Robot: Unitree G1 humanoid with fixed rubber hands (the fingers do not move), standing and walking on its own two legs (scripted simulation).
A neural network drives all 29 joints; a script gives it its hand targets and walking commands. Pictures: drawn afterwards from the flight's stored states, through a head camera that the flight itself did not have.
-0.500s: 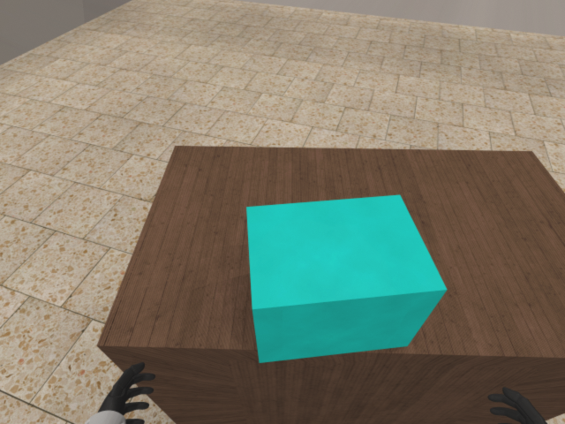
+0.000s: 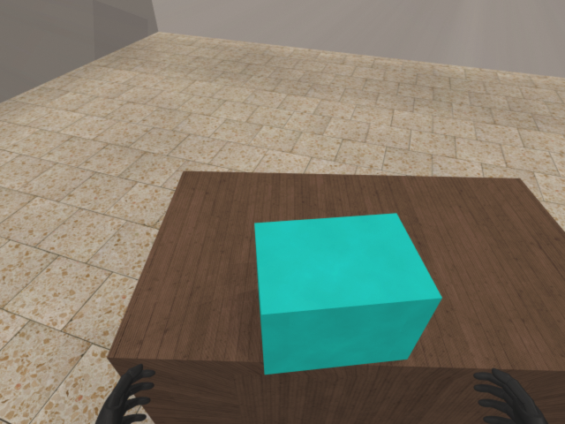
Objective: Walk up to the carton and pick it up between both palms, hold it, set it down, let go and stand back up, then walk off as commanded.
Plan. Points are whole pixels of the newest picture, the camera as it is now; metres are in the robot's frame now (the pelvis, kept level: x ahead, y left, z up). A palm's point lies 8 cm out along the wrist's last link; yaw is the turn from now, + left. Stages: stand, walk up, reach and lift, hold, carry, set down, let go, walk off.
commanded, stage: reach and lift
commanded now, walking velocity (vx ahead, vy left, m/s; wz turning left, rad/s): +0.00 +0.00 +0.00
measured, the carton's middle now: (332, 292) +0.36 -0.07 -0.01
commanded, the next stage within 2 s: none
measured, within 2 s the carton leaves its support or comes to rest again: neither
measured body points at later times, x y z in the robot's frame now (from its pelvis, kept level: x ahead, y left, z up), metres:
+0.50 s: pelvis +0.00 -0.02 +0.01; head -0.01 -0.02 +0.46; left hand +0.21 +0.21 -0.01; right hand +0.21 -0.30 -0.01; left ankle +0.01 +0.12 -0.71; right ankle -0.01 -0.14 -0.71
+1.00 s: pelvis +0.00 -0.02 +0.01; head +0.01 -0.02 +0.46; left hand +0.22 +0.19 +0.02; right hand +0.24 -0.28 +0.02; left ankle +0.01 +0.12 -0.71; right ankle -0.01 -0.14 -0.71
